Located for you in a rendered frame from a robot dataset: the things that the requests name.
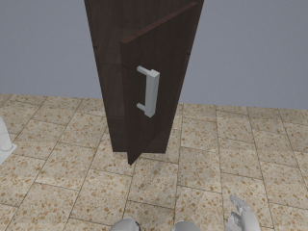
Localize robot right hand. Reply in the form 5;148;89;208
224;194;261;231

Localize cupboard door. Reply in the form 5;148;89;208
119;1;198;166

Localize right robot thigh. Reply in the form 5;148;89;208
170;221;202;231

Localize left robot thigh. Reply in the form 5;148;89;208
109;219;140;231

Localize handle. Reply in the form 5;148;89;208
137;65;160;117

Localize robot left hand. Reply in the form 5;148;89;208
0;116;17;166

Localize robot thigh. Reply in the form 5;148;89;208
170;221;202;231
109;219;140;231

